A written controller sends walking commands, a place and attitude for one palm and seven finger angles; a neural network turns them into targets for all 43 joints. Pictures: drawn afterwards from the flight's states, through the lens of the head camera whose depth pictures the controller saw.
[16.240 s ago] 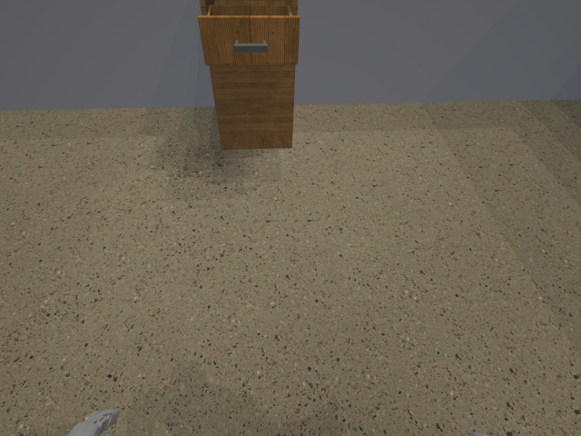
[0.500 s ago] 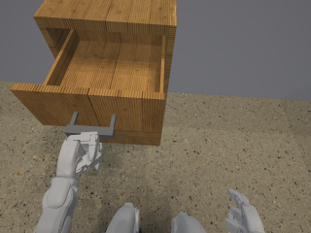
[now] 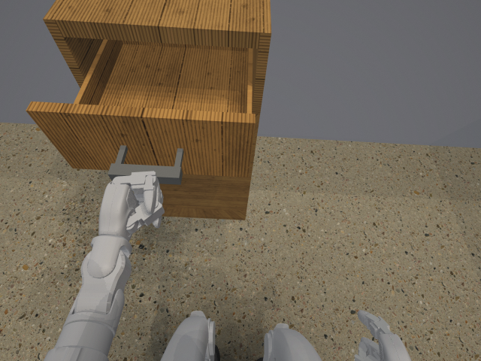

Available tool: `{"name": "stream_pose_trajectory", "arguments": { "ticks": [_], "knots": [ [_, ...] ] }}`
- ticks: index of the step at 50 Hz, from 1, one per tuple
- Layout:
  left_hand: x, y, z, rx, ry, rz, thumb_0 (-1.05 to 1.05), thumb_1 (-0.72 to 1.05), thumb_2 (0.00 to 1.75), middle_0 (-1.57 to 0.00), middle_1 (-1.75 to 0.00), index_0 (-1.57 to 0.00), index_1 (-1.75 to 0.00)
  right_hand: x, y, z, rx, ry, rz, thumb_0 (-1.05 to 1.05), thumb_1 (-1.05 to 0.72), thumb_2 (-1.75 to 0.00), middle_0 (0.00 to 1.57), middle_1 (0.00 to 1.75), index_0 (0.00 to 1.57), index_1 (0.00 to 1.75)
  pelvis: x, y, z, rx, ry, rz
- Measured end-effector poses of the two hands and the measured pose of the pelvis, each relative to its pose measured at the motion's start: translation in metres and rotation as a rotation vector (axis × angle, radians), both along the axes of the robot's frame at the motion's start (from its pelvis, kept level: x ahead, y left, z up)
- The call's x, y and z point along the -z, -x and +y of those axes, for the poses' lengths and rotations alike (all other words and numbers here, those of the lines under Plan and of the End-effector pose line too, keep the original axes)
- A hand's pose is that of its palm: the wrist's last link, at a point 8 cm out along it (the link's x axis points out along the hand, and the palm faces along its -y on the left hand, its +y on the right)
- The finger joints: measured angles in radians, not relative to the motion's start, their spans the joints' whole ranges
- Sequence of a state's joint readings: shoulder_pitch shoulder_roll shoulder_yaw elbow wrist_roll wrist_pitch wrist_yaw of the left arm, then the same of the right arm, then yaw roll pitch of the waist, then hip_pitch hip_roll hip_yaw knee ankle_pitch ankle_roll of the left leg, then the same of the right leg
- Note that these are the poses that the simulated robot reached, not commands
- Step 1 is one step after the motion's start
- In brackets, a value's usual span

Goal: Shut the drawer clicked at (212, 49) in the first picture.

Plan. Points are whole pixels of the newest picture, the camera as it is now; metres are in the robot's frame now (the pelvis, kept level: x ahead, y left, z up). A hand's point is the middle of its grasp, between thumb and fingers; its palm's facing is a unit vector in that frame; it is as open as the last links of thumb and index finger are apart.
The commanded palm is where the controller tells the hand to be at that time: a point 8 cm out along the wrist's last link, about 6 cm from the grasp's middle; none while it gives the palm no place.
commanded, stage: push the drawer shut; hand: left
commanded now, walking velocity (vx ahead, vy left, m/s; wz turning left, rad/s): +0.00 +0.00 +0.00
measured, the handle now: (149, 163) +0.43 +0.17 +0.04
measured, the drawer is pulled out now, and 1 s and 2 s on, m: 0.18 0.05 0.00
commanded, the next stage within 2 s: pull the fist back off the drawer in 1.78 s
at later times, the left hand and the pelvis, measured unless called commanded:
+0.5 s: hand (164, 174) +0.41 +0.14 +0.04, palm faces -0.01 -1.00 -0.04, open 2.9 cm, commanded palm +0.40 +0.19 +0.04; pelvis +0.00 +0.00 +0.00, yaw -1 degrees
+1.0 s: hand (170, 141) +0.48 +0.14 +0.04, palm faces +0.00 -1.00 -0.03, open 3.0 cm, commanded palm +0.46 +0.19 +0.04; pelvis +0.00 +0.00 -0.01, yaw -2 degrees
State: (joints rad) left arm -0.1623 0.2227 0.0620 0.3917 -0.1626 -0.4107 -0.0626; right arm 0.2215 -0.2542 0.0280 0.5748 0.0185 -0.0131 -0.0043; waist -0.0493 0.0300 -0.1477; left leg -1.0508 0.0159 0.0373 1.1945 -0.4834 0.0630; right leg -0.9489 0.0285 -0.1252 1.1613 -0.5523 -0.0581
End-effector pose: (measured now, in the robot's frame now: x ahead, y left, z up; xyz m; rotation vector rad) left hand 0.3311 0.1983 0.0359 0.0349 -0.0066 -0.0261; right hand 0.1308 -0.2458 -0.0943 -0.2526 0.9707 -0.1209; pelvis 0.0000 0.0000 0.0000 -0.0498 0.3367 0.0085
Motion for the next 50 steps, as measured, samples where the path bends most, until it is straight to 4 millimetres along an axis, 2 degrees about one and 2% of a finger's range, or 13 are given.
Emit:
{"name": "stream_pose_trajectory", "arguments": {
  "ticks": [28,50],
  "knots": [
    [-0.001,-0.065,0.000,-0.017,-0.001,-0.007,-0.03,0.79,0.91,-1.40,-1.60,-1.40,-1.60,0.008,0.051,-0.010,0.077,0.015,0.147,0.00,-0.90,-0.90,0.20,0.30,0.20,0.30,0.001,0.002,0.001,0.014,-0.002,0.023],
    [-0.003,-0.127,0.000,-0.024,0.009,0.005,-0.01,0.79,0.90,-1.40,-1.60,-1.40,-1.60,0.016,0.103,-0.013,0.143,0.019,0.294,0.00,-0.90,-0.90,0.20,0.30,0.20,0.30,0.007,0.001,0.001,0.028,0.003,0.072]
  ]
}}
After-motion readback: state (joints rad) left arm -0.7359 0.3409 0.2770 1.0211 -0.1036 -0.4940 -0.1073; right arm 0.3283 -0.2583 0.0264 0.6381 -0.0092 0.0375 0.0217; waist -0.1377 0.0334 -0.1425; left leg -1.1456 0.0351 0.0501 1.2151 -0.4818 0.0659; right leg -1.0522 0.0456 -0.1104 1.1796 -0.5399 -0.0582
